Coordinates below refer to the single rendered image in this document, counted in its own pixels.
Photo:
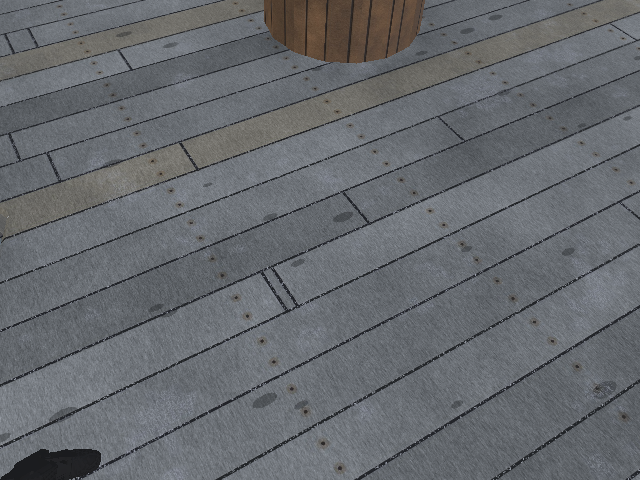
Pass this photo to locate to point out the left robot hand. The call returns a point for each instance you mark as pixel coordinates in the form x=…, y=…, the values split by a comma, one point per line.
x=61, y=465

